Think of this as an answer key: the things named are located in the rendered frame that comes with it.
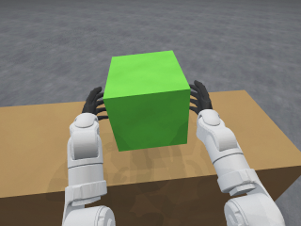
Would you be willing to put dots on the right robot hand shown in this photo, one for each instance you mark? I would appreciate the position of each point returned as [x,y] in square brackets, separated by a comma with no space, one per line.
[203,100]

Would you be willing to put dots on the right robot upper arm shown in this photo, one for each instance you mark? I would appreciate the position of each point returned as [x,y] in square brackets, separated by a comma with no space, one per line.
[252,210]

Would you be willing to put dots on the pedestal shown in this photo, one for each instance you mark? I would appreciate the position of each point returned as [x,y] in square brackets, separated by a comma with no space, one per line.
[172,185]

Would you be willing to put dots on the left robot forearm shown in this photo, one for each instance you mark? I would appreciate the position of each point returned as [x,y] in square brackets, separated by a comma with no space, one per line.
[85,164]

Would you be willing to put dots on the carton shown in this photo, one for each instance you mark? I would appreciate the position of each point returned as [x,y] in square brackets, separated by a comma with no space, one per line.
[147,100]

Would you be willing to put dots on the left robot hand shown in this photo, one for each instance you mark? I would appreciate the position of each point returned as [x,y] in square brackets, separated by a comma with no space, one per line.
[92,103]

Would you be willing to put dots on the left robot upper arm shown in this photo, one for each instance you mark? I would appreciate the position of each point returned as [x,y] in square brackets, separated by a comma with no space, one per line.
[91,216]

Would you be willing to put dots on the right robot forearm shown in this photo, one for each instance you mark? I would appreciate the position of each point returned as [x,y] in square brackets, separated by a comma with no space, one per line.
[234,174]

